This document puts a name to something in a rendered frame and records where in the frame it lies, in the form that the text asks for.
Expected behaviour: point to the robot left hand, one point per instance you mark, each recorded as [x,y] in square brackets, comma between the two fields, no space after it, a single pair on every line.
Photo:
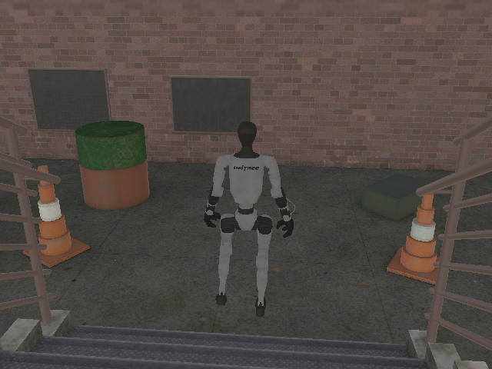
[207,219]

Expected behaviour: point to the robot torso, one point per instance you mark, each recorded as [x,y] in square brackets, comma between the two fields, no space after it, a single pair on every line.
[246,180]

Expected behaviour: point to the robot right hand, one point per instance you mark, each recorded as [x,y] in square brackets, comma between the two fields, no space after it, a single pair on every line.
[289,226]

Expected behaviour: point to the left robot forearm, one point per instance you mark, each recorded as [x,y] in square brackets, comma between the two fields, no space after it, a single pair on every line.
[212,203]

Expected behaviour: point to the left robot upper arm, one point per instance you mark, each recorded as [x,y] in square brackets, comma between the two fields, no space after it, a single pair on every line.
[221,163]

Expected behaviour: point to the right robot upper arm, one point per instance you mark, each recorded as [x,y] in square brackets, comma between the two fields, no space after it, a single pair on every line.
[274,176]

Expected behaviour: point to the right robot thigh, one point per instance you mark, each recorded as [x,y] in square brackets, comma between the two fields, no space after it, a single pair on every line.
[264,230]

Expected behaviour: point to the right robot forearm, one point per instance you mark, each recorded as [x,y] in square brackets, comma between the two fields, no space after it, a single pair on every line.
[283,206]

